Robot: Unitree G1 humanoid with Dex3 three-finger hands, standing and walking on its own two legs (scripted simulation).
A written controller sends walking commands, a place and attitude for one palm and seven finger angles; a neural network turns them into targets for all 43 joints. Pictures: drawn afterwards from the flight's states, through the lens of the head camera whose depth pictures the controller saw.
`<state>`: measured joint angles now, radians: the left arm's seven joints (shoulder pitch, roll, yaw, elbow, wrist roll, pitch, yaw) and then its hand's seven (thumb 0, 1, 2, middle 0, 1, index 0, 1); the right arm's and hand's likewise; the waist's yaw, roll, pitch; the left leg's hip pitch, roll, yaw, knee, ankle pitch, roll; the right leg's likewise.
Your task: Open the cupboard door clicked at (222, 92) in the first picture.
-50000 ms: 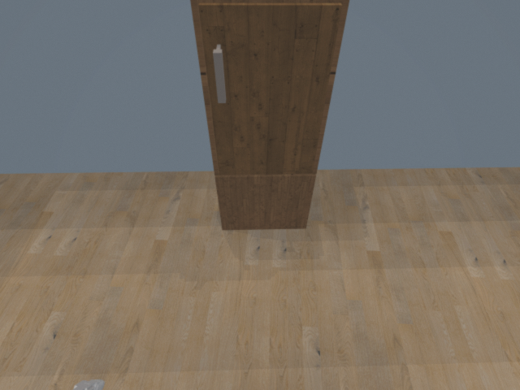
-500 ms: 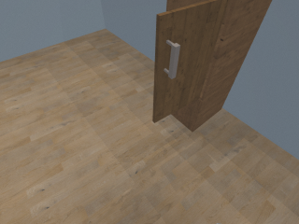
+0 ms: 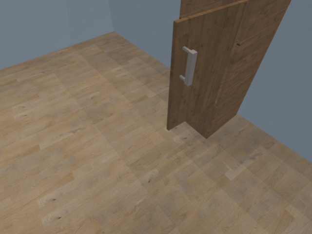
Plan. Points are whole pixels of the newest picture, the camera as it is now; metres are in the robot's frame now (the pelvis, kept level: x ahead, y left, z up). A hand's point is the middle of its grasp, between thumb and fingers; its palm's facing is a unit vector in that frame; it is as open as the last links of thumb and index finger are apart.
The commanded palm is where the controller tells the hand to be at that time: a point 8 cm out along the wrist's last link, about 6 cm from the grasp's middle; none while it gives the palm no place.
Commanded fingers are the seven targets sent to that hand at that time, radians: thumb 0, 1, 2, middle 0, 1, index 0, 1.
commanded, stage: let the arm hang, fingers relaxed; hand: left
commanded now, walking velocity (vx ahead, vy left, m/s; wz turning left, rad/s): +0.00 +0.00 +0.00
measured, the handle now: (186, 66) +0.70 -0.08 +0.04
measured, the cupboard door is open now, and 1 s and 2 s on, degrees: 85 85 85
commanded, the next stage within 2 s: look to check the result in 0.32 s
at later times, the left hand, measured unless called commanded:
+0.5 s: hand out of the picture -0.01 +0.17 -0.18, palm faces +0.01 -0.98 -0.20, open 7.4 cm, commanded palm none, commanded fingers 0.00 0.90 0.90 -0.20 -0.30 -0.20 -0.30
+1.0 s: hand out of the picture +0.02 +0.18 -0.17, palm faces +0.00 -0.97 -0.24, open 7.4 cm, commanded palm none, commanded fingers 0.00 0.90 0.90 -0.20 -0.30 -0.20 -0.30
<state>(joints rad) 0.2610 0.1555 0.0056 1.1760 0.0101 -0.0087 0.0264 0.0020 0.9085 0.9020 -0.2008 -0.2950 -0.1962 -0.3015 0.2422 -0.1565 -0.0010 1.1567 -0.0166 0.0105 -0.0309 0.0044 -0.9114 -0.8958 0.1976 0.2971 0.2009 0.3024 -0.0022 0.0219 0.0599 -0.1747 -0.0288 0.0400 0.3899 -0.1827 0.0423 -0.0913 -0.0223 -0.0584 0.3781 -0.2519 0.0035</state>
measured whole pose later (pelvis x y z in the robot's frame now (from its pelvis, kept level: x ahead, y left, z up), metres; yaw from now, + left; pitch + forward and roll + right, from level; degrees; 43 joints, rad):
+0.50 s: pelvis +0.00 +0.00 +0.00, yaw -1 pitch -2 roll +0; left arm 0.27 0.14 0.01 1.18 0.01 -0.01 0.03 0.00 0.91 0.90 -0.20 -0.30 -0.20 -0.30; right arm 0.27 -0.14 -0.01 1.17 -0.02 0.00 -0.03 0.00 -0.91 -0.90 0.20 0.30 0.20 0.30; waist -0.01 0.02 0.07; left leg -0.18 -0.03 0.05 0.39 -0.18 0.04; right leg -0.11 -0.02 -0.05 0.39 -0.25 0.00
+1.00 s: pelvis +0.00 -0.01 +0.00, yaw -1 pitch -2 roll +0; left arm 0.21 0.19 0.01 1.16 0.01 -0.02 0.02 0.00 0.90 0.90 -0.20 -0.30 -0.20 -0.30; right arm 0.19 -0.20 -0.01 1.15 -0.02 0.00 -0.02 0.00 -0.91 -0.90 0.20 0.30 0.20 0.30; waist -0.01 0.02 0.06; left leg -0.16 -0.01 0.04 0.36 -0.17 0.02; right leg -0.08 0.00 -0.05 0.35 -0.24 -0.01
